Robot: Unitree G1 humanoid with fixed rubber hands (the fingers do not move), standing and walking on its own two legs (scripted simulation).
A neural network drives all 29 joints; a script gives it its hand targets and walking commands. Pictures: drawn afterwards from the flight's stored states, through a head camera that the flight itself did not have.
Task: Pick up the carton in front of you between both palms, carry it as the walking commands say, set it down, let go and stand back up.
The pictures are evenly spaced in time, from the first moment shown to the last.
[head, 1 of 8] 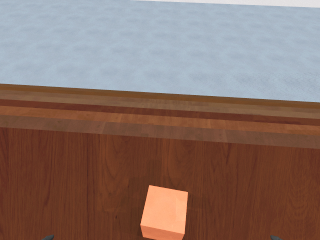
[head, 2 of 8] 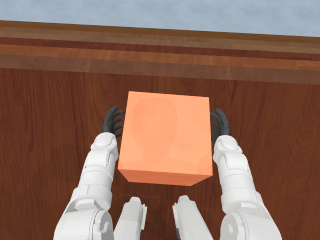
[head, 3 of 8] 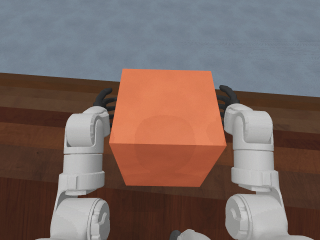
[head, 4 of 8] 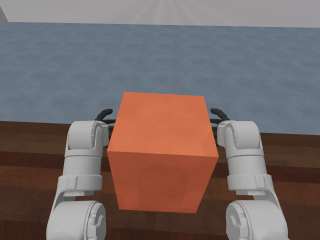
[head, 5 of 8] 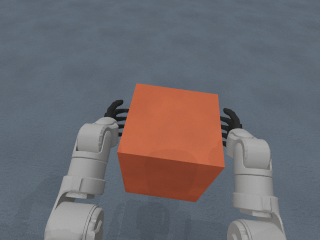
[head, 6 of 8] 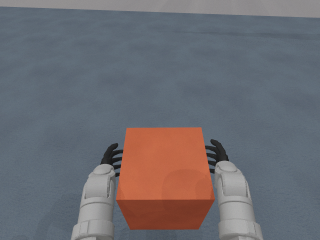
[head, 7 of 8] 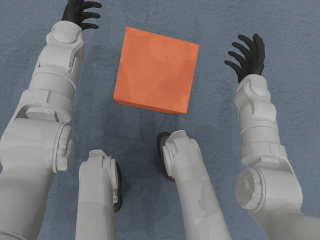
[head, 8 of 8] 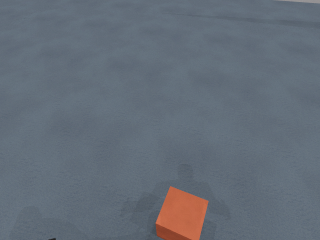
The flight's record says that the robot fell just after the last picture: no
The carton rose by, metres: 0.70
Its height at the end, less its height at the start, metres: -1.34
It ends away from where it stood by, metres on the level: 4.06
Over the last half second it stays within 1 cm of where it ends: yes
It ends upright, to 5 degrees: yes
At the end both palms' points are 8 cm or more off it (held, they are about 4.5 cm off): yes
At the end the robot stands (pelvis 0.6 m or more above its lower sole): yes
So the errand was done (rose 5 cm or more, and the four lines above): yes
